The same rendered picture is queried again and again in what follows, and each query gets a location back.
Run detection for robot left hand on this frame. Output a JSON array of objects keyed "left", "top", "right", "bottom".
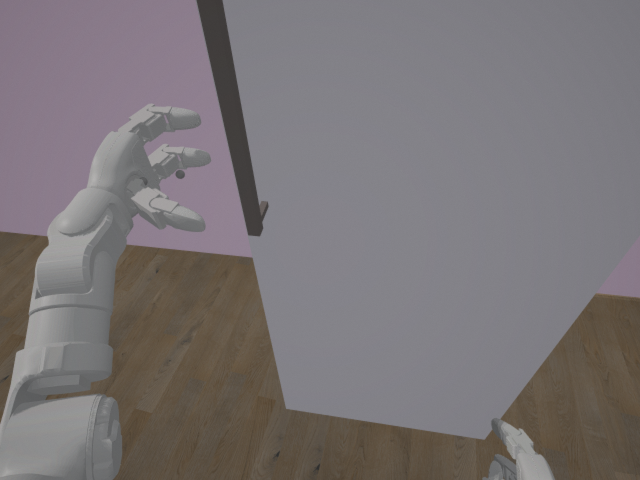
[{"left": 87, "top": 103, "right": 211, "bottom": 232}]

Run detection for robot left forearm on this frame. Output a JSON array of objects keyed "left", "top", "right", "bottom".
[{"left": 0, "top": 188, "right": 133, "bottom": 446}]

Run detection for left robot upper arm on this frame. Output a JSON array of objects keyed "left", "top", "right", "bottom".
[{"left": 0, "top": 394, "right": 122, "bottom": 480}]

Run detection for robot right hand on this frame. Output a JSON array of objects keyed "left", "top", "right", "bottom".
[{"left": 482, "top": 418, "right": 555, "bottom": 480}]

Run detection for fridge door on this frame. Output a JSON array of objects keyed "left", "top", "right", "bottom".
[{"left": 196, "top": 0, "right": 640, "bottom": 440}]

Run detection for handle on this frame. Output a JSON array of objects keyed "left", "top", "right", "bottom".
[{"left": 197, "top": 0, "right": 269, "bottom": 236}]

